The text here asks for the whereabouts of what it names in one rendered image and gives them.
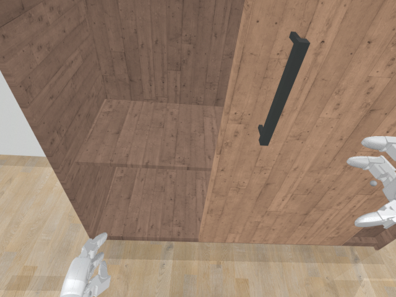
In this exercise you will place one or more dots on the right robot hand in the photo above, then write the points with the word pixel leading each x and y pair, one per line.
pixel 382 170

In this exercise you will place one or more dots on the handle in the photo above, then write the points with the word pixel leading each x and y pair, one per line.
pixel 290 72

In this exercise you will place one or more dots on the left robot hand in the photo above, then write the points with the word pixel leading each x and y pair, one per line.
pixel 82 269

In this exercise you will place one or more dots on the wardrobe door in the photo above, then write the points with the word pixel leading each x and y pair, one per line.
pixel 300 189
pixel 371 231

